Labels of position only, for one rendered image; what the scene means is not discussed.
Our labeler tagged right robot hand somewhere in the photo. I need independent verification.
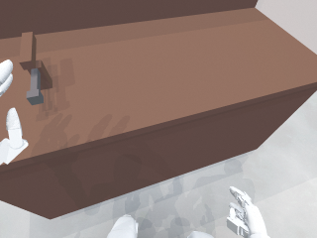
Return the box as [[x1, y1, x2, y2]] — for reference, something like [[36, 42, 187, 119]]
[[227, 186, 267, 238]]

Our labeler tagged robot left thigh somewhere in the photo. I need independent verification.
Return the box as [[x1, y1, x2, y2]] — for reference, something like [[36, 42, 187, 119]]
[[107, 216, 139, 238]]

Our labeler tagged counter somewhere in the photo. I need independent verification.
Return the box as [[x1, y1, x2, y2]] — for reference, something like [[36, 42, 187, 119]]
[[0, 0, 317, 220]]

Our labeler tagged left robot hand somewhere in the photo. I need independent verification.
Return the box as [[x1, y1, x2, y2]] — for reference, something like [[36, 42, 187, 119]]
[[0, 59, 29, 165]]

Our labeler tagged tap lever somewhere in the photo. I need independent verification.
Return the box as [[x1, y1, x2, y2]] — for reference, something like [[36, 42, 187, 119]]
[[26, 68, 44, 105]]

